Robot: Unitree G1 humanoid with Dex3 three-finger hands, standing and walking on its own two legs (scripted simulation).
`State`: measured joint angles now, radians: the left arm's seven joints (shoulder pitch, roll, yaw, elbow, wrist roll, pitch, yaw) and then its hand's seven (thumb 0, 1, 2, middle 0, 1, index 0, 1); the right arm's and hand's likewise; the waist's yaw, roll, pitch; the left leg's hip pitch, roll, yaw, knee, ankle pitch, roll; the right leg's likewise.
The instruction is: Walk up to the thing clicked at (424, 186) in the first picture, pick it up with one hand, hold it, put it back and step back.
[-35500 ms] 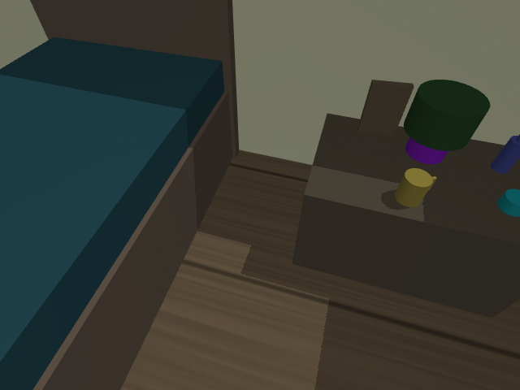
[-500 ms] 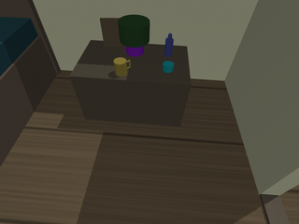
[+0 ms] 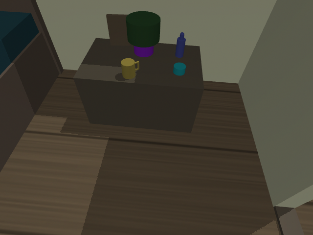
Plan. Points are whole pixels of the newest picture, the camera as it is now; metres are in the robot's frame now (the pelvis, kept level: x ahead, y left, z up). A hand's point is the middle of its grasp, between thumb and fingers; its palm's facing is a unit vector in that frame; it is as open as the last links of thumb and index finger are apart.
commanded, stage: step back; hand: left
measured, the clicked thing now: (130, 67) +1.07 +0.16 -0.26
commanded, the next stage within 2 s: stand in 0.22 s
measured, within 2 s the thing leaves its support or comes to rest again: neither
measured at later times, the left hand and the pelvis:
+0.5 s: hand out of the picture +0.12 +0.24 -0.14, palm faces -0.03 -0.94 -0.33, open 7.4 cm; pelvis +0.01 +0.00 +0.01, yaw +0 degrees
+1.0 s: hand out of the picture +0.04 +0.25 -0.14, palm faces -0.03 -0.94 -0.34, open 7.4 cm; pelvis -0.03 -0.01 +0.01, yaw +0 degrees
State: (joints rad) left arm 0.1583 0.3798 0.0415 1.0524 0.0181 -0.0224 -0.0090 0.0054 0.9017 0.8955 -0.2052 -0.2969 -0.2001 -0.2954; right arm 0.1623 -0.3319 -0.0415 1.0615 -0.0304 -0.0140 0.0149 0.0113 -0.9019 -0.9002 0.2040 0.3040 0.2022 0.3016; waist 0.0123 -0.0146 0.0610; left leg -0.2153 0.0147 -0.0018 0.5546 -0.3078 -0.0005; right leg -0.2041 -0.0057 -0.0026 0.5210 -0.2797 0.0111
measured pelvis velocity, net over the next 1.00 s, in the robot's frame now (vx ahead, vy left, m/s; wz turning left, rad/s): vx -0.03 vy -0.01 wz -0.01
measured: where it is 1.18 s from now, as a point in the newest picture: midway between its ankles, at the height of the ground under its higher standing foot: outside the picture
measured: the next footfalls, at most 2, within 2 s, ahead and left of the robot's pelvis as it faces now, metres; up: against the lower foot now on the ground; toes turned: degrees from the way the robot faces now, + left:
none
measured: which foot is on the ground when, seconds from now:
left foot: down 0.00-1.00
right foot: down 0.00-1.00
